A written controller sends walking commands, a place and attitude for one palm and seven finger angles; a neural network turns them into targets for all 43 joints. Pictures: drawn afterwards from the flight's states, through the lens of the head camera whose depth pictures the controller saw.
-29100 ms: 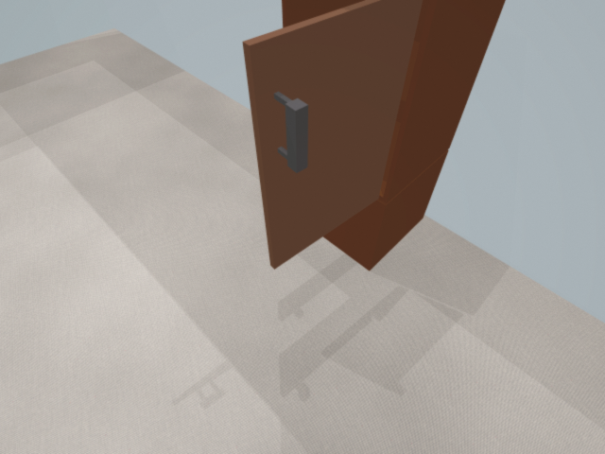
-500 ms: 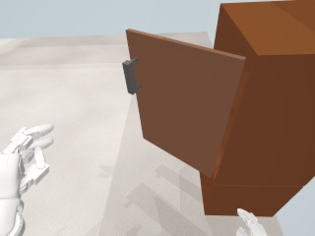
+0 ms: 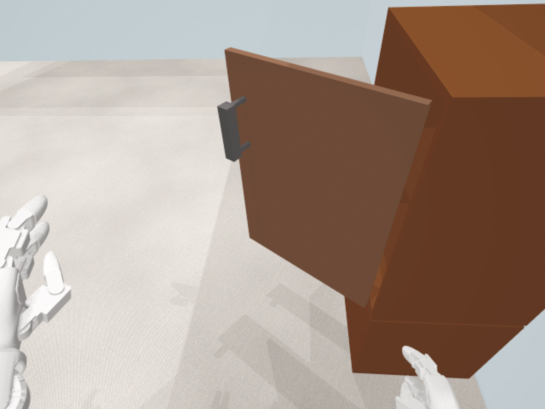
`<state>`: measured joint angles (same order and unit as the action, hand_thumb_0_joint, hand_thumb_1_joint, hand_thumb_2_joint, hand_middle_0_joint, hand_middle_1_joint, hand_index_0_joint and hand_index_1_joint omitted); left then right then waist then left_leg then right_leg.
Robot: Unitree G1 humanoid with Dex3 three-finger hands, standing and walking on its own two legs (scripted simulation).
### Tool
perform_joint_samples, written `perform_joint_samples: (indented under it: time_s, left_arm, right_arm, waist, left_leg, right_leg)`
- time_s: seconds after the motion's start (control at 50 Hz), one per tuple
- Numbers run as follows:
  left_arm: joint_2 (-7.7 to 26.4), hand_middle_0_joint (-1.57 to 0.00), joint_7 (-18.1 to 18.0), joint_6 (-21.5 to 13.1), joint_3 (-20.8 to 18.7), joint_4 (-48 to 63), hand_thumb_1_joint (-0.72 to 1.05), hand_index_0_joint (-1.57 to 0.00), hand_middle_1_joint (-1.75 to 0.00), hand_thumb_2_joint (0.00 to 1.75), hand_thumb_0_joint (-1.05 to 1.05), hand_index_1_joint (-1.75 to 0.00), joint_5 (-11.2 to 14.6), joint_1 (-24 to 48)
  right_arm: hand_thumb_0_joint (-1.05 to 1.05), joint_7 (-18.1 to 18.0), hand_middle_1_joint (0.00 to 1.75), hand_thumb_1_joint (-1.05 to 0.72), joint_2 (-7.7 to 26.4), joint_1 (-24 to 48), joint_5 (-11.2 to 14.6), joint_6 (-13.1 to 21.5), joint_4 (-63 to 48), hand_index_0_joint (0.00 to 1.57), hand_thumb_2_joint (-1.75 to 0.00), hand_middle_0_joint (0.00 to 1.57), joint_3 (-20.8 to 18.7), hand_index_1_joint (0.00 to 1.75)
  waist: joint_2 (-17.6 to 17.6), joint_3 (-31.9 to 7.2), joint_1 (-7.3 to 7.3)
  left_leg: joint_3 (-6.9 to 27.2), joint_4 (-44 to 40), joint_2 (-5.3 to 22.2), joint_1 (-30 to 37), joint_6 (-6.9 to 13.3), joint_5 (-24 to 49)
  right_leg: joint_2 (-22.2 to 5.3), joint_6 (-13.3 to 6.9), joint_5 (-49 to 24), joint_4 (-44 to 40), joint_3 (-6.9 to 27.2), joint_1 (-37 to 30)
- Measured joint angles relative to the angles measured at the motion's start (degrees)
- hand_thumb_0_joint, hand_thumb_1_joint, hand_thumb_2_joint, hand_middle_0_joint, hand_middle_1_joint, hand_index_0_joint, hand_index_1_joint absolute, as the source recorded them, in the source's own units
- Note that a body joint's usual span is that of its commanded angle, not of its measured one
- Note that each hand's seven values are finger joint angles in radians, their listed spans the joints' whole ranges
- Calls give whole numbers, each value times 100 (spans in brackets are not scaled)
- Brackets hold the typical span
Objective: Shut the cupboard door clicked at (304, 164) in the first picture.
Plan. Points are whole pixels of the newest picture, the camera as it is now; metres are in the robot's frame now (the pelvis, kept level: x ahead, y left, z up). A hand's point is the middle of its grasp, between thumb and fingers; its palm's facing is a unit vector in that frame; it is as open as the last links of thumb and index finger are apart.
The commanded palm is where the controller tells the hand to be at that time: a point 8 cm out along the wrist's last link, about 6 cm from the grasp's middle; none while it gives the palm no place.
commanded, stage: step back with the hand held close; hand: left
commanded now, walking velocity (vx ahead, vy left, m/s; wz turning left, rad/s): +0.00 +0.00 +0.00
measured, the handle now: (237, 128) +0.66 +0.16 +0.09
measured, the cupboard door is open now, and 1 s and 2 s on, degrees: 55 55 55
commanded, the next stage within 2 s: stop stepping back and stand still in 1.62 s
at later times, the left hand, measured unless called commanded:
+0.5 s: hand (48, 298) +0.18 +0.28 +0.16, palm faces +0.37 -0.78 -0.51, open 7.4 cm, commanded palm +0.12 +0.31 +0.17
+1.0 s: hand (11, 351) +0.12 +0.28 +0.16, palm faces +0.44 -0.77 -0.47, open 7.4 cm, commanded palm +0.06 +0.31 +0.17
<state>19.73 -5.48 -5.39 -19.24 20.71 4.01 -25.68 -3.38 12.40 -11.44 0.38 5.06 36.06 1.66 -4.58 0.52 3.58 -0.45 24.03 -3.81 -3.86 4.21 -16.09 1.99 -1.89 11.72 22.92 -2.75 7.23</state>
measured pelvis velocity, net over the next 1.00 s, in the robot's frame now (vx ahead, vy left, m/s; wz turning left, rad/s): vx -0.09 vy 0.01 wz -0.01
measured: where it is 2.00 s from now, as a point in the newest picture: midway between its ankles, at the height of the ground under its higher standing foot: outside the picture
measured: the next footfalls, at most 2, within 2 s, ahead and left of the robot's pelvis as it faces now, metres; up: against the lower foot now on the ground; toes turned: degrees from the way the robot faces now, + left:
right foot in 1.60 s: -0.31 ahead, -0.15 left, +0.00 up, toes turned -1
left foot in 1.98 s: -0.18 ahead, +0.11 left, +0.00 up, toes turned -3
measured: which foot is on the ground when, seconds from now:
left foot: down 0.00-1.00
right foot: down 0.00-1.00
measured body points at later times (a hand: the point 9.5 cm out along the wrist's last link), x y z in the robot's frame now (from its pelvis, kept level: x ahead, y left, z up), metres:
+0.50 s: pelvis -0.03 +0.02 -0.01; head -0.02 +0.02 +0.44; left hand +0.15 +0.32 +0.19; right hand +0.14 -0.24 -0.09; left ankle -0.03 +0.07 -0.74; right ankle +0.01 -0.10 -0.74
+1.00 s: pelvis -0.09 +0.01 -0.02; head -0.07 +0.03 +0.43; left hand +0.09 +0.31 +0.18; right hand +0.08 -0.23 -0.10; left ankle -0.03 +0.07 -0.74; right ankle -0.02 -0.11 -0.74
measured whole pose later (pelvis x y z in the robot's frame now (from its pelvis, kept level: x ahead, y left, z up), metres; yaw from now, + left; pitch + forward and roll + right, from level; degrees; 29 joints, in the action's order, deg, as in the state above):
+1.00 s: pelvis -0.09 +0.01 -0.02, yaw -1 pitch +0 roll -1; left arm 23.6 -6.8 -15.1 -27.1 28.2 1.1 -28.1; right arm -3.8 12.6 -12.3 -0.5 2.1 32.2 -0.4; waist 0.5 1.0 0.1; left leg -2.5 38.7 -3.8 -23.8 5.8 -15.1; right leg 3.0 0.5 13.1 36.9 3.1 23.8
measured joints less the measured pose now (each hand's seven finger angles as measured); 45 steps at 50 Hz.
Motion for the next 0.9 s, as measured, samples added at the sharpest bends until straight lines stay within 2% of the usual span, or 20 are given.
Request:
perform_joint_samples:
  time_s: [0.08, 0.16, 0.22, 0.32, 0.4, 0.48, 0.74, 0.82, 0.9]
  left_arm:
    - [21, -21, 25, -8, -66, 10, 89, -21, -30, 90, 1, -31, 5, -45]
    - [101, -21, -20, -309, -305, 43, 89, -21, -30, 90, 1, -31, -5, -148]
    - [117, -21, -64, -438, -309, 137, 89, -21, -30, 90, 1, -31, -21, -289]
    - [241, -21, -90, -465, -289, 358, 89, -21, -30, 90, 1, -31, -44, -550]
    - [449, -21, -85, -417, -420, 533, 89, -21, -30, 90, 1, -31, -42, -594]
    - [541, -21, -90, -460, -563, 655, 89, -21, -30, 90, 1, -31, -70, -566]
    - [313, -21, -211, -700, -580, 695, 88, -21, -30, 90, 1, -31, -305, -493]
    - [341, -21, -214, -794, -664, 718, 88, -21, -30, 90, 1, -31, -373, -419]
    - [382, -21, -204, -917, -800, 731, 88, -21, -30, 90, 1, -31, -342, -301]
  right_arm:
    - [1, 12, 30, -91, 35, -66, 9, -67, -7, 20, -90, 21, -24, 30]
    - [1, 32, 30, -91, 129, -40, 21, -234, -104, 20, -90, 21, -111, 30]
    - [1, 29, 30, -91, 230, -8, 46, -361, -137, 20, -90, 21, -222, 30]
    - [1, -84, 30, -91, 303, 21, 62, -552, -248, 20, -90, 20, -328, 30]
    - [1, -124, 30, -91, 241, 26, 42, -636, -415, 20, -90, 20, -350, 30]
    - [1, -98, 30, -91, 143, 9, 4, -642, -543, 20, -90, 20, -303, 30]
    - [1, -102, 30, -91, 133, -235, 25, -568, -543, 20, -90, 21, -186, 30]
    - [1, -157, 30, -91, 123, -366, -39, -417, -470, 20, -90, 21, -210, 30]
    - [1, -132, 30, -91, 63, -349, -76, -323, -382, 20, -90, 21, -210, 30]
  waist:
    - [-21, -20, -20]
    - [-58, -129, -165]
    - [-42, -160, -253]
    - [149, -121, -316]
    - [307, -66, -324]
    - [396, -64, -336]
    - [433, -158, -394]
    - [453, -115, -398]
    - [488, -98, -363]
  left_leg:
    - [0, 35, 19, -73, -1, -18]
    - [40, 454, 70, -568, -14, -176]
    - [27, 683, 51, -848, 1, -261]
    - [-135, 693, -88, -1000, 128, -216]
    - [-259, 705, -165, -1073, 170, -156]
    - [-336, 826, -186, -1169, 207, -149]
    - [-247, 1484, -49, -1830, 228, -173]
    - [-183, 1488, -67, -1838, 242, -116]
    - [-154, 1457, -54, -1891, 209, -32]
  right_leg:
    - [19, -5, -3, -10, -2, 52]
    - [63, -22, 23, 136, -67, 412]
    - [37, 6, 91, 348, -69, 687]
    - [-105, 112, 201, 732, 84, 1037]
    - [-176, 161, 208, 968, 212, 1236]
    - [-191, 186, 225, 1123, 295, 1357]
    - [-102, 159, 0, 1271, 124, 1757]
    - [-14, 244, 113, 1507, 362, 1677]
    - [52, 276, 255, 1392, 544, 1539]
